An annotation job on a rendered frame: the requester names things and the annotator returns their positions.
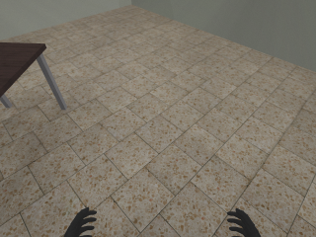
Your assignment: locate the left robot hand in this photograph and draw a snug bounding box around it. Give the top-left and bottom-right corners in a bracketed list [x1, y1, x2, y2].
[63, 207, 97, 237]

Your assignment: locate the table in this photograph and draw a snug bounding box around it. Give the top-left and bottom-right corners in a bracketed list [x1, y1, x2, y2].
[0, 42, 67, 111]

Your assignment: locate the right robot hand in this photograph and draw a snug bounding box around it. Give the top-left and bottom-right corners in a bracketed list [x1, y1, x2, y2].
[227, 208, 261, 237]

